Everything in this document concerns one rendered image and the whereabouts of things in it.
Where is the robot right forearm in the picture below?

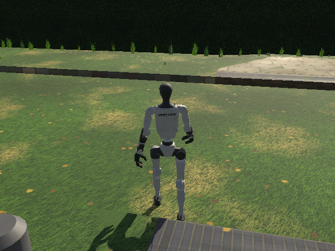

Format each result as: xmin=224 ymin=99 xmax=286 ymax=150
xmin=186 ymin=124 xmax=194 ymax=139

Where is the robot left forearm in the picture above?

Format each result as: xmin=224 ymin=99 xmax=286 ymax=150
xmin=136 ymin=128 xmax=148 ymax=154

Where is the right robot upper arm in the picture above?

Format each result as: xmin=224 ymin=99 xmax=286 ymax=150
xmin=177 ymin=105 xmax=191 ymax=132

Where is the robot left hand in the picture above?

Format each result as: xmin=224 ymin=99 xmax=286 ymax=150
xmin=135 ymin=153 xmax=147 ymax=168

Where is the left robot upper arm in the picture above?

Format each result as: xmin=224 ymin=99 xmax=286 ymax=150
xmin=142 ymin=106 xmax=155 ymax=136

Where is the robot torso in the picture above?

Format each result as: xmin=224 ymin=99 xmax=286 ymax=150
xmin=154 ymin=103 xmax=179 ymax=157

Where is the robot right hand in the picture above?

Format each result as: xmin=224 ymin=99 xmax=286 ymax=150
xmin=182 ymin=135 xmax=194 ymax=144

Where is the robot left shin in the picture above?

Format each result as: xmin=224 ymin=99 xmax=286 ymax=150
xmin=153 ymin=168 xmax=161 ymax=199

